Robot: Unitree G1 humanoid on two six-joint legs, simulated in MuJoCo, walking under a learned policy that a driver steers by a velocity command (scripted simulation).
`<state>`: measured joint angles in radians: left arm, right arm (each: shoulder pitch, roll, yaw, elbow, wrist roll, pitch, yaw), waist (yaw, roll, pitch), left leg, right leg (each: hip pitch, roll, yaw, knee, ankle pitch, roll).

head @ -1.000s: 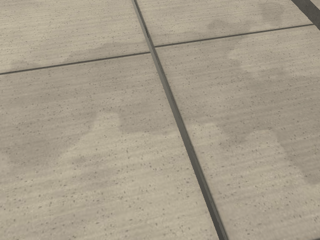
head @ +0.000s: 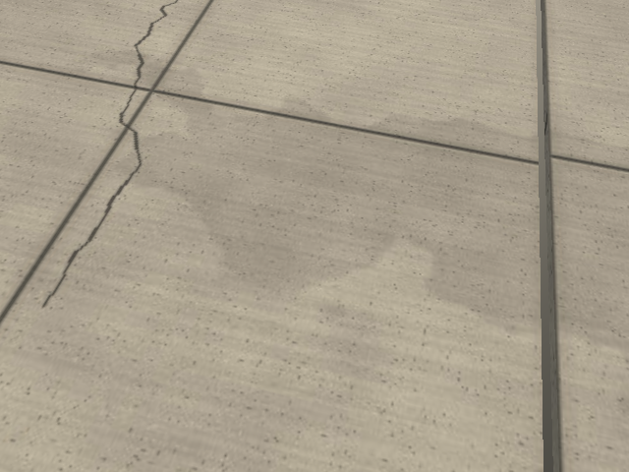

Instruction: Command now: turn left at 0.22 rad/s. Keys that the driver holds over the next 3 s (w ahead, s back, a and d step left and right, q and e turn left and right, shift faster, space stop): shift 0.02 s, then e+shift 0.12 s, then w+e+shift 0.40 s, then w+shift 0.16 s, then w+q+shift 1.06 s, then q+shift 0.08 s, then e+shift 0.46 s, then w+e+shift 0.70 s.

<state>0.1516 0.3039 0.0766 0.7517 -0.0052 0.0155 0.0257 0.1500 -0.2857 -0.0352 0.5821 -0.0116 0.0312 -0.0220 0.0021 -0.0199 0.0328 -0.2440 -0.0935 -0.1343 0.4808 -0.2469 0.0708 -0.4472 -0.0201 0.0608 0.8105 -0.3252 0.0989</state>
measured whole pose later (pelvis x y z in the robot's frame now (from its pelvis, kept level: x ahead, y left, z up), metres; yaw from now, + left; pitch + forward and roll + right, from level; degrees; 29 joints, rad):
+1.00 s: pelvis +0.43 -0.30 -0.01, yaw -21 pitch +0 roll -1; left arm 0.44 0.26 0.05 0.88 0.02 -0.11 -0.02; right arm 0.23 -0.27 -0.04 0.82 0.00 -0.02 0.06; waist 0.02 0.04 0.03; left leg -0.81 0.08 0.00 1.03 0.00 0.08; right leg 0.13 0.12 -0.18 0.21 -0.34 -0.10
